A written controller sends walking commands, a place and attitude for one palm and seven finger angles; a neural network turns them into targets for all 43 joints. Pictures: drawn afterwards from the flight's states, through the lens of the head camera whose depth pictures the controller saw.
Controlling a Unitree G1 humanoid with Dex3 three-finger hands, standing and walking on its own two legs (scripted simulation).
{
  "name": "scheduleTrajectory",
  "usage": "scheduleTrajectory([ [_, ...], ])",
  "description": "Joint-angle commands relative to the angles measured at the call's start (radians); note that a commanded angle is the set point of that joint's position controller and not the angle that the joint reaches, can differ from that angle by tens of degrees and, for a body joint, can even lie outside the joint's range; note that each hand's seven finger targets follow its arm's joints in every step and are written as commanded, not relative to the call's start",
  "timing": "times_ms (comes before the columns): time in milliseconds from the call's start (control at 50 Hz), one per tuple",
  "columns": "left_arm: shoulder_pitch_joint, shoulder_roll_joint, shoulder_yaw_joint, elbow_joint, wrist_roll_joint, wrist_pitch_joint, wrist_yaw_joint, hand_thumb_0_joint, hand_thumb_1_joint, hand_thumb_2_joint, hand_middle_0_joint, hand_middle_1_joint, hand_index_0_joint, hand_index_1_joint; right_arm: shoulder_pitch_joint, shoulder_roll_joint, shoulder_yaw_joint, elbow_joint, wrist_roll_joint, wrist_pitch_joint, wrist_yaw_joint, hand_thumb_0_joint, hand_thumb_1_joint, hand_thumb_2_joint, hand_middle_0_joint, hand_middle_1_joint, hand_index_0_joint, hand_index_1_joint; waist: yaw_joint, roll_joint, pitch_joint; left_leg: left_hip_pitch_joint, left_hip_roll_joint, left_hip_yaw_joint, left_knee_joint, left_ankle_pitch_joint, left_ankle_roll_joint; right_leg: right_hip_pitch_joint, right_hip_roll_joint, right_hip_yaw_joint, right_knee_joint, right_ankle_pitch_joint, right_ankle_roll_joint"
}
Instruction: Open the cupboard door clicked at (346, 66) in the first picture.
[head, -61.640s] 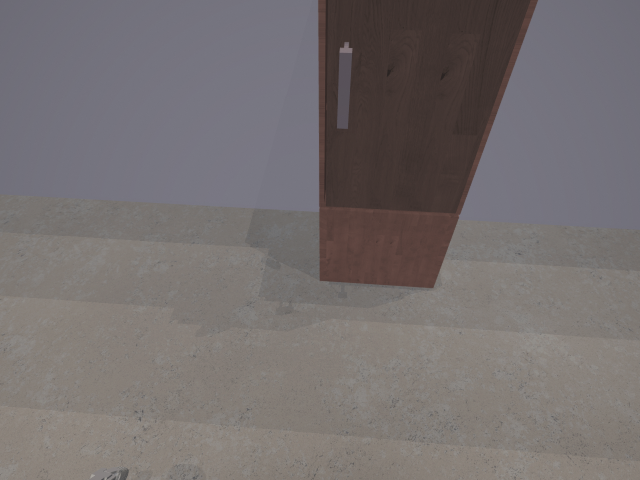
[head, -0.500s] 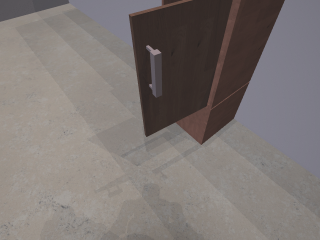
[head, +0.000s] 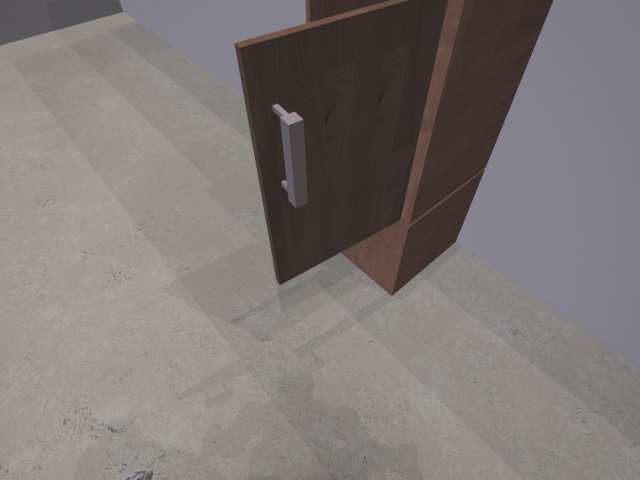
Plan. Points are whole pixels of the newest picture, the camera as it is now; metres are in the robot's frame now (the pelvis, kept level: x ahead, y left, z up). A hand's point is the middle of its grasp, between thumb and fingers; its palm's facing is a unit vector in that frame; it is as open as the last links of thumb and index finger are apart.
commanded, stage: look to check the result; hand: left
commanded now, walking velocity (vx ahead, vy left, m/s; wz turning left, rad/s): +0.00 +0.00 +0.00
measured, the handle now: (288, 157) +0.61 +0.08 +0.05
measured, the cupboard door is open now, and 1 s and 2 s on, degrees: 82 82 82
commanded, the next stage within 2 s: stand and wait in 0.48 s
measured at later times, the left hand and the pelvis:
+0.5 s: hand out of the picture +0.08 +0.23 -0.16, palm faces -0.03 -0.94 -0.33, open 7.3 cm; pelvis +0.02 -0.01 +0.00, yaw -1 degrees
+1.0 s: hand out of the picture +0.10 +0.24 -0.16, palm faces -0.04 -0.94 -0.33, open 7.3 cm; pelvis +0.03 +0.00 +0.00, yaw -1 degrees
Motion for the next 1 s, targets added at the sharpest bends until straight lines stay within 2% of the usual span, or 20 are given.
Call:
scheduleTrajectory([
  [0,0.004,0.205,0.040,-0.040,0.002,-0.013,0.016,0.000,0.900,0.900,-0.200,-0.300,-0.200,-0.300,-0.019,-0.166,-0.026,-0.049,0.005,-0.013,-0.011,0.000,-0.900,-0.900,0.200,0.300,0.200,0.300,0.012,-0.013,-0.101,0.068,0.099,-0.085,-0.028,0.126,0.029,-0.008,-0.136,0.119,-0.100,0.139,-0.023],
  [200,0.019,0.211,0.039,-0.029,0.000,-0.015,0.020,0.000,0.900,0.900,-0.200,-0.300,-0.200,-0.300,-0.017,-0.176,-0.024,-0.051,0.010,-0.012,-0.017,0.000,-0.900,-0.900,0.200,0.300,0.200,0.300,0.011,-0.025,-0.129,0.108,0.107,-0.074,-0.024,0.176,0.030,0.023,-0.137,0.117,-0.099,0.240,-0.020],
  [360,0.028,0.211,0.036,-0.021,0.000,-0.014,0.020,0.000,0.900,0.900,-0.200,-0.300,-0.200,-0.300,-0.023,-0.172,-0.026,-0.047,0.011,-0.010,-0.017,0.000,-0.900,-0.900,0.200,0.300,0.200,0.300,0.010,-0.032,-0.097,0.113,0.107,-0.074,-0.031,0.159,0.031,0.003,-0.135,0.117,-0.112,0.218,-0.019],
  [400,0.034,0.210,0.036,-0.021,0.000,-0.016,0.021,0.000,0.900,0.900,-0.200,-0.300,-0.200,-0.300,-0.020,-0.172,-0.025,-0.048,0.010,-0.011,-0.017,0.000,-0.900,-0.900,0.200,0.300,0.200,0.300,0.011,-0.023,-0.122,0.124,0.109,-0.070,-0.028,0.174,0.031,0.020,-0.138,0.119,-0.107,0.247,-0.018],
  [500,0.032,0.208,0.036,-0.023,0.000,-0.016,0.022,0.000,0.900,0.900,-0.200,-0.300,-0.200,-0.300,-0.025,-0.168,-0.027,-0.047,0.011,-0.011,-0.017,0.000,-0.900,-0.900,0.200,0.300,0.200,0.300,0.012,-0.023,-0.097,0.112,0.107,-0.072,-0.036,0.159,0.029,0.013,-0.136,0.120,-0.114,0.230,-0.017],
  [640,0.036,0.209,0.038,-0.026,0.002,-0.017,0.021,0.000,0.900,0.900,-0.200,-0.300,-0.200,-0.300,-0.025,-0.170,-0.027,-0.050,0.012,-0.014,-0.018,0.000,-0.900,-0.900,0.200,0.300,0.200,0.300,0.015,-0.021,-0.096,0.116,0.108,-0.072,-0.039,0.168,0.031,0.014,-0.134,0.120,-0.115,0.232,-0.018],
  [720,0.031,0.208,0.036,-0.028,0.000,-0.018,0.021,0.000,0.900,0.900,-0.200,-0.300,-0.200,-0.300,-0.019,-0.173,-0.027,-0.048,0.011,-0.017,-0.018,0.000,-0.900,-0.900,0.200,0.300,0.200,0.300,0.013,-0.024,-0.118,0.123,0.111,-0.073,-0.041,0.191,0.030,0.034,-0.137,0.118,-0.107,0.256,-0.018],
  [800,0.035,0.207,0.036,-0.026,0.000,-0.016,0.020,0.000,0.900,0.900,-0.200,-0.300,-0.200,-0.300,-0.020,-0.171,-0.025,-0.048,0.011,-0.019,-0.018,0.000,-0.900,-0.900,0.200,0.300,0.200,0.300,0.015,-0.012,-0.110,0.122,0.111,-0.072,-0.043,0.193,0.031,0.031,-0.138,0.116,-0.110,0.246,-0.018],
  [860,0.031,0.209,0.036,-0.028,0.000,-0.016,0.021,0.000,0.900,0.900,-0.200,-0.300,-0.200,-0.300,-0.016,-0.170,-0.025,-0.047,0.012,-0.018,-0.019,0.000,-0.900,-0.900,0.200,0.300,0.200,0.300,0.014,-0.025,-0.095,0.118,0.111,-0.073,-0.045,0.198,0.031,0.028,-0.137,0.112,-0.110,0.253,-0.018],
  [980,0.031,0.210,0.035,-0.027,0.000,-0.016,0.020,0.000,0.900,0.900,-0.200,-0.300,-0.200,-0.300,-0.013,-0.173,-0.026,-0.046,0.012,-0.019,-0.018,0.000,-0.900,-0.900,0.200,0.300,0.200,0.300,0.014,-0.023,-0.103,0.124,0.111,-0.072,-0.049,0.190,0.031,0.031,-0.137,0.115,-0.113,0.238,-0.017],
])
